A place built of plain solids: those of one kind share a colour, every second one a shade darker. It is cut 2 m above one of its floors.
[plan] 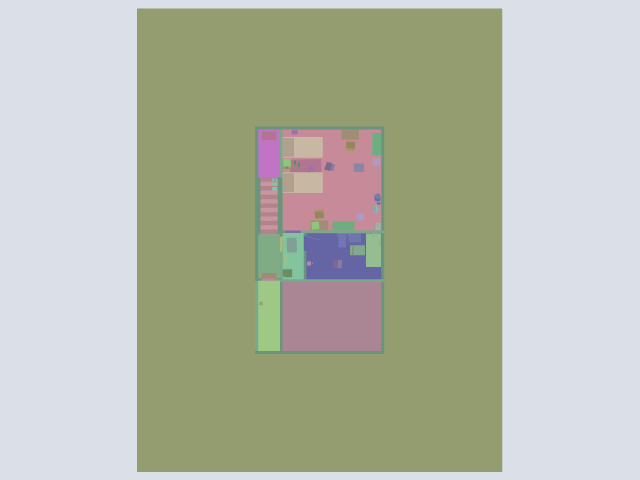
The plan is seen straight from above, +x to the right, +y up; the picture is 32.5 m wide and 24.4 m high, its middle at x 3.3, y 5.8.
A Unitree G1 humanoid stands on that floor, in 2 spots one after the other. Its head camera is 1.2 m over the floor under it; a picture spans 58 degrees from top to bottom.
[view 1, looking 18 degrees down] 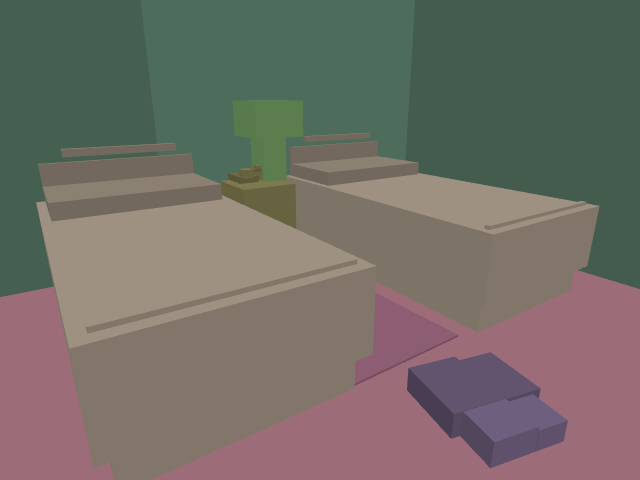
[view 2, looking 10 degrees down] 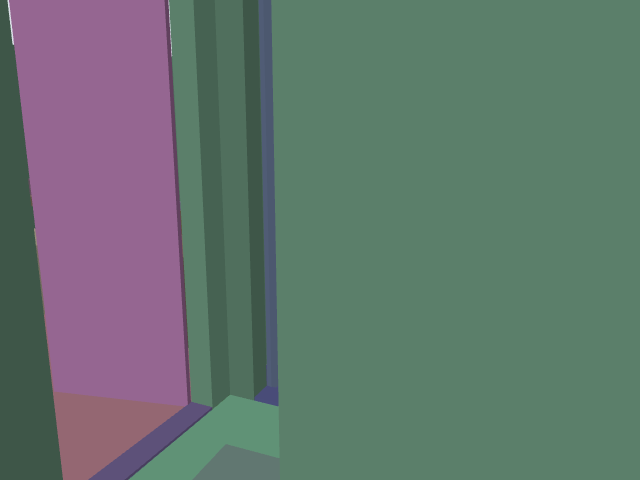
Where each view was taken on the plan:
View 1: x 4.62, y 8.18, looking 146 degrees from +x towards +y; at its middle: child_bed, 2.01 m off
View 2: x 0.71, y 4.89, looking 23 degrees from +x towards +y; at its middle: wall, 0.61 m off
